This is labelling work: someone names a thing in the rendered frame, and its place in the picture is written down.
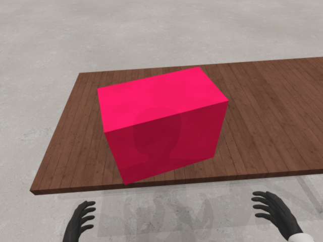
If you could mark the right robot hand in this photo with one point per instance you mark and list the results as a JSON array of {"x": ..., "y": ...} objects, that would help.
[{"x": 279, "y": 214}]

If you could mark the carton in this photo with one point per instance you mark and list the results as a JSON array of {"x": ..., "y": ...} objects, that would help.
[{"x": 161, "y": 123}]

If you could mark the left robot hand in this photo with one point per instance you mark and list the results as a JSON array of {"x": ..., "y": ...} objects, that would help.
[{"x": 74, "y": 229}]

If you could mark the table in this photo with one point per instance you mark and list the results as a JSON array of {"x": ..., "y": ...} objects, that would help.
[{"x": 273, "y": 127}]

